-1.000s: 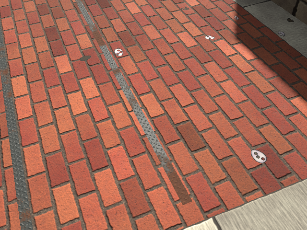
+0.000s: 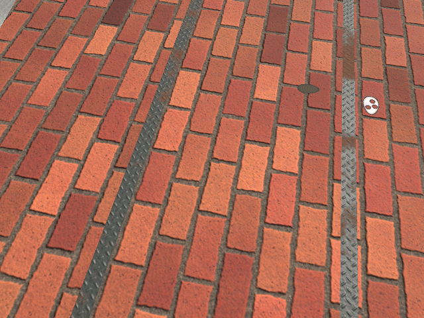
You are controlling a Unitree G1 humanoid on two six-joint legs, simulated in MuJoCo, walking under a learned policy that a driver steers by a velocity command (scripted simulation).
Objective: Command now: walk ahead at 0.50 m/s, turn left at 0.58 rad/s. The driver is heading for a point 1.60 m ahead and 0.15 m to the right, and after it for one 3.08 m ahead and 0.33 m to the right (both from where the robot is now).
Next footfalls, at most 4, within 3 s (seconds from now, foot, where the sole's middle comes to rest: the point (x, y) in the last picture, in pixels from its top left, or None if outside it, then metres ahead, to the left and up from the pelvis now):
0.30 right None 0.36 -0.14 -0.76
0.84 left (183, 246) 0.61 0.15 -0.76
1.36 right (255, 171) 0.92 -0.08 -0.76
1.84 left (225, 103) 1.24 0.05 -0.76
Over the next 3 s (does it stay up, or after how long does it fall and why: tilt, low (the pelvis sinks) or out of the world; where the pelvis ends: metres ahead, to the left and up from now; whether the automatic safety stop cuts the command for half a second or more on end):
stays up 1.54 -0.22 0.01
